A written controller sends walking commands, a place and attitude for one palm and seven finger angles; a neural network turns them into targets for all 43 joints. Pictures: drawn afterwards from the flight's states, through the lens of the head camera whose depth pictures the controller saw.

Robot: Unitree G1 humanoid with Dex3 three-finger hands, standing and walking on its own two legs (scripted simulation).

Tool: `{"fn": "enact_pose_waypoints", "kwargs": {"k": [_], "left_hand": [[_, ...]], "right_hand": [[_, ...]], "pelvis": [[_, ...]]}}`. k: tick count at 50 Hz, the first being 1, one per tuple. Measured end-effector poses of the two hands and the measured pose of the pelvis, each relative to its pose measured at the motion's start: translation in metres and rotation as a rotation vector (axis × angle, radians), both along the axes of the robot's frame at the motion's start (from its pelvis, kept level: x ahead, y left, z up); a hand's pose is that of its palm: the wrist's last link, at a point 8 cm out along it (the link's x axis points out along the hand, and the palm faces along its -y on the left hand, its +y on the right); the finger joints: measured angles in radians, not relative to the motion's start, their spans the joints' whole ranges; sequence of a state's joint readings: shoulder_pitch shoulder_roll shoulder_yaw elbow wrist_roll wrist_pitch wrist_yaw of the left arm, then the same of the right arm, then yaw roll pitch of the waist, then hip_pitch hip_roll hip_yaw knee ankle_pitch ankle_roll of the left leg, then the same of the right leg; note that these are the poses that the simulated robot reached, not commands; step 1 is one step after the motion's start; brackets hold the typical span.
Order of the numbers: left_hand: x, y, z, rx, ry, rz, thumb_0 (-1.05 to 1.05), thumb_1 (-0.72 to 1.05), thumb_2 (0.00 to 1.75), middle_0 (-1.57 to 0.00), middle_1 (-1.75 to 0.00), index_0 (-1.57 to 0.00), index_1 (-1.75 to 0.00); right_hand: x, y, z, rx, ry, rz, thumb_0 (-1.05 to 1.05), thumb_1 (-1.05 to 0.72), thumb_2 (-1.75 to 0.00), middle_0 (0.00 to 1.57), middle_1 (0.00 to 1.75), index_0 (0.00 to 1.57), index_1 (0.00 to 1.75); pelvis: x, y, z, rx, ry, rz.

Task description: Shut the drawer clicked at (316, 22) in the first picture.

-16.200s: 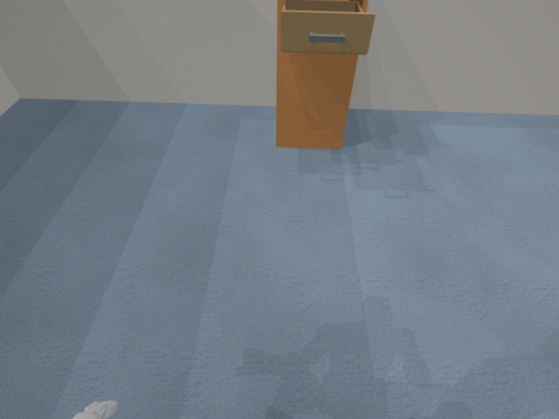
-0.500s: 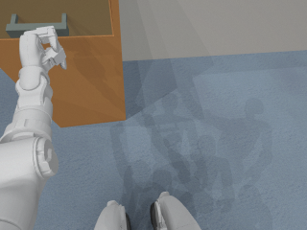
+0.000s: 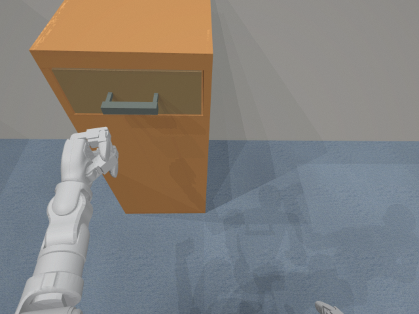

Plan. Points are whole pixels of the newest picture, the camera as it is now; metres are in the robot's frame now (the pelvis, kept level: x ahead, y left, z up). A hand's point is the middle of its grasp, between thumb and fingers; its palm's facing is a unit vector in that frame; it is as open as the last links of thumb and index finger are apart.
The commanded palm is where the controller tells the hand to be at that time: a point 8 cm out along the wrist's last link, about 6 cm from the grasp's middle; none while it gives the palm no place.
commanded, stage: draw the hand back to the body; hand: left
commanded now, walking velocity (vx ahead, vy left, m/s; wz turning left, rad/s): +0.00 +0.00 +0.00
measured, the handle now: (131, 102) +0.59 +0.20 +0.03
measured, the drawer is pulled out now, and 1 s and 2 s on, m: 0.00 0.00 0.00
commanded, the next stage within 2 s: step back with the hand held close in 0.98 s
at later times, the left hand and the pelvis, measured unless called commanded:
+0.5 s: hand (46, 225) +0.23 +0.21 +0.15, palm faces +0.29 -0.92 -0.26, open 3.3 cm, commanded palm +0.18 +0.26 +0.17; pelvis -0.03 -0.01 +0.04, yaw +1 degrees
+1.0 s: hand out of the picture +0.14 +0.22 +0.19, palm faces +0.43 -0.82 -0.37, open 3.2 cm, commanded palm +0.09 +0.26 +0.21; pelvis -0.03 -0.02 +0.04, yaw +2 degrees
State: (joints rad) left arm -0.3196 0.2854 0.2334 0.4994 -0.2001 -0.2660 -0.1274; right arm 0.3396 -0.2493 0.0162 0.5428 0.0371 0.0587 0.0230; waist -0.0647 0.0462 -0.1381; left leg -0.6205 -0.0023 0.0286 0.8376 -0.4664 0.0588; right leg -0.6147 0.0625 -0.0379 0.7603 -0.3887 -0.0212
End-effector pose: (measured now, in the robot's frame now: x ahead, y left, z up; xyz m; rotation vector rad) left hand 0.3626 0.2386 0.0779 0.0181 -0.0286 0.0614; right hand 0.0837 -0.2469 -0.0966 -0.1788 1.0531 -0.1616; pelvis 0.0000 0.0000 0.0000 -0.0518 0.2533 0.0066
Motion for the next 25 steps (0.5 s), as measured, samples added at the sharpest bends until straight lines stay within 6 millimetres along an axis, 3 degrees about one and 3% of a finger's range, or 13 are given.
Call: {"fn": "enact_pose_waypoints", "kwargs": {"k": [6, 12, 19, 25], "left_hand": [[-0.045, 0.001, 0.024, 0.015, -0.027, -0.051, 0.01, 0.90, 0.90, -1.40, -1.60, -1.40, -1.60], [-0.090, 0.001, 0.042, 0.162, 0.024, 0.044, 0.01, 0.90, 0.90, -1.40, -1.60, -1.40, -1.60], [-0.137, 0.015, 0.064, 0.212, 0.017, 0.174, 0.01, 0.90, 0.90, -1.40, -1.60, -1.40, -1.60], [-0.171, 0.019, 0.089, 0.259, -0.031, 0.230, 0.01, 0.90, 0.90, -1.40, -1.60, -1.40, -1.60]], "right_hand": [[0.040, 0.006, 0.016, 0.001, -0.160, 0.060, 0.01, -0.90, -0.90, 0.20, 0.30, 0.20, 0.30], [0.062, 0.015, 0.038, 0.006, -0.268, 0.075, 0.01, -0.90, -0.90, 0.20, 0.30, 0.20, 0.30], [0.071, 0.024, 0.057, 0.007, -0.333, 0.117, 0.01, -0.90, -0.90, 0.20, 0.30, 0.20, 0.30], [0.068, 0.027, 0.060, 0.021, -0.359, 0.148, 0.01, -0.90, -0.90, 0.20, 0.30, 0.20, 0.30]], "pelvis": [[-0.007, 0.001, 0.006, 0.009, -0.069, 0.019], [-0.017, -0.001, 0.018, 0.026, -0.159, 0.010], [-0.026, -0.005, 0.029, 0.035, -0.248, 0.015], [-0.029, -0.007, 0.035, 0.038, -0.298, 0.019]]}}
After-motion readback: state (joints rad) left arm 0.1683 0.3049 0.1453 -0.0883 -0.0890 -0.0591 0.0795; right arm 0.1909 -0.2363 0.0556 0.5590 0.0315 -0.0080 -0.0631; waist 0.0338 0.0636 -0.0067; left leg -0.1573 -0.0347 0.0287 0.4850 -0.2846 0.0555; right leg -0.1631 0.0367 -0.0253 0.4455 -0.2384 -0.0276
